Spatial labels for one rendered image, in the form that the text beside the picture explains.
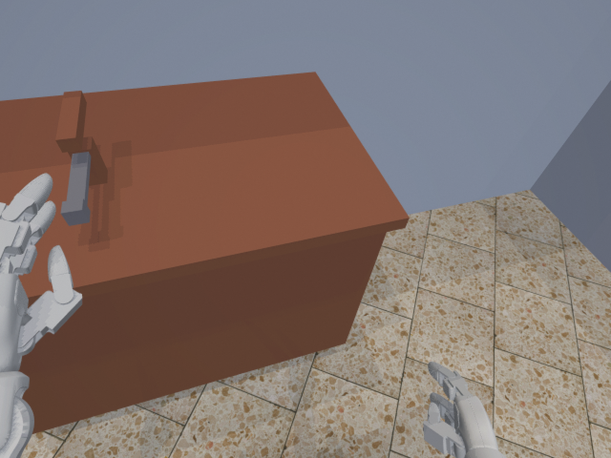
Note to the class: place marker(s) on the robot left hand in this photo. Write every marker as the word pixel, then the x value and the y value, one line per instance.
pixel 22 225

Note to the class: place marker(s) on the tap lever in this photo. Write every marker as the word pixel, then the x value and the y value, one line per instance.
pixel 75 210

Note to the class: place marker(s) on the robot left forearm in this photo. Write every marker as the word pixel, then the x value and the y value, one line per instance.
pixel 16 416

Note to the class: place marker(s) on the counter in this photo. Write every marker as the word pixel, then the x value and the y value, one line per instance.
pixel 234 225

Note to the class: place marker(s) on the robot right hand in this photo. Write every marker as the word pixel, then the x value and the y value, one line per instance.
pixel 467 425

